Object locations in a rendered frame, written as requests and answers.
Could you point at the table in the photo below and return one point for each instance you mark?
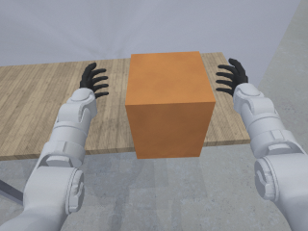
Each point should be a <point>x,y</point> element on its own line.
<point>32,94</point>

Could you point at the robot left forearm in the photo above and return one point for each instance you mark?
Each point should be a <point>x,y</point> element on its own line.
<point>66,146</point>

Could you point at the robot left hand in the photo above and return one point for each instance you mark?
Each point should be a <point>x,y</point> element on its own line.
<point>88,81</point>

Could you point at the left robot upper arm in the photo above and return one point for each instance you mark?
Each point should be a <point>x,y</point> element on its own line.
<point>53,193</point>

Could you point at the carton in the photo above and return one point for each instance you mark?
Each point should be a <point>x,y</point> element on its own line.
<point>169,104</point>

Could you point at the right robot upper arm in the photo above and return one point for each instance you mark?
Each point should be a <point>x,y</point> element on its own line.
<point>283,179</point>

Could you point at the robot right forearm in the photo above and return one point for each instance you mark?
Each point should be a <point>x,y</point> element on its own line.
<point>268,135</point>

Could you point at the robot right hand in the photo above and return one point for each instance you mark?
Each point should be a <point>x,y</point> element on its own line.
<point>238,77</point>

